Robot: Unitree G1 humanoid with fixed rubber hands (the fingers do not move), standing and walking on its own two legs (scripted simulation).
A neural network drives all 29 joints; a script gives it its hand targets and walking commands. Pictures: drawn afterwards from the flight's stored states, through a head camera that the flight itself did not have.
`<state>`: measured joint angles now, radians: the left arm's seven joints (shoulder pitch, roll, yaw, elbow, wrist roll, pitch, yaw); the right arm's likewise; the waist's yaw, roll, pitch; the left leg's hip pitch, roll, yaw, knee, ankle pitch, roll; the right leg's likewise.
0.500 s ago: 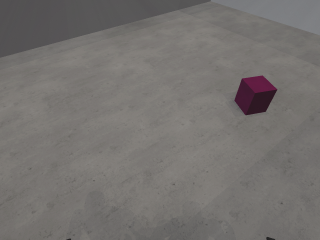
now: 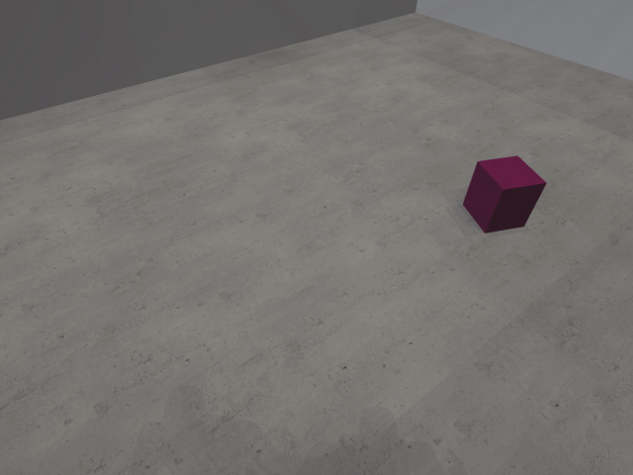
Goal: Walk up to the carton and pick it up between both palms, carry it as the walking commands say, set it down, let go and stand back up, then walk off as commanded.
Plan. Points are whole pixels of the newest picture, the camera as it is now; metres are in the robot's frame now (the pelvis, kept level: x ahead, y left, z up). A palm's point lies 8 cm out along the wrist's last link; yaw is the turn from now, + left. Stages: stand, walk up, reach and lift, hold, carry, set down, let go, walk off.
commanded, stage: stand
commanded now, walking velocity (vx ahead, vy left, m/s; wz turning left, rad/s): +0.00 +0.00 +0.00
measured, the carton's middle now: (501, 194) +1.42 -0.84 -0.63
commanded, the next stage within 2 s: walk up in 0.12 s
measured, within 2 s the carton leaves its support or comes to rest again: neither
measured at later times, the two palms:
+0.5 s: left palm out of the picture +0.10 +0.27 -0.11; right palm out of the picture +0.05 -0.30 -0.10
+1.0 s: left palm out of the picture +0.13 +0.07 -0.09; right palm out of the picture +0.24 -0.45 -0.12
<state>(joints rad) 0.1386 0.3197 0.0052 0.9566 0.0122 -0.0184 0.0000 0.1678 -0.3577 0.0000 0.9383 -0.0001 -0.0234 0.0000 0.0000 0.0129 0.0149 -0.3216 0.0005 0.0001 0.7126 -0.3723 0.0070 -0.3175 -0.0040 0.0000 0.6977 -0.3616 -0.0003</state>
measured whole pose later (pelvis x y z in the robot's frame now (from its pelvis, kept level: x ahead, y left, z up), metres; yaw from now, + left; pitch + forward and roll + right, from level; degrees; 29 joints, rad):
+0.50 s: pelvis +0.00 -0.01 +0.01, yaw -2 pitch -2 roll -1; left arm 0.14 0.32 0.02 0.99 0.03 0.06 -0.06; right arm 0.22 -0.32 0.00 0.99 0.00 0.00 -0.03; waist 0.01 0.02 0.02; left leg -0.24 0.06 0.02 0.61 -0.34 -0.01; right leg -0.46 -0.01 0.00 1.07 -0.40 0.01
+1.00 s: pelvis +0.15 -0.19 +0.02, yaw -12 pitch +4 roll +3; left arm 0.46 0.22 0.02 0.99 0.02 -0.04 -0.03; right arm 0.10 -0.25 0.00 0.93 0.00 -0.01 0.03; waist 0.10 0.02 0.02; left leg -0.51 0.06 0.05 1.11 -0.49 -0.07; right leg -0.26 -0.02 0.02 0.52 -0.33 -0.03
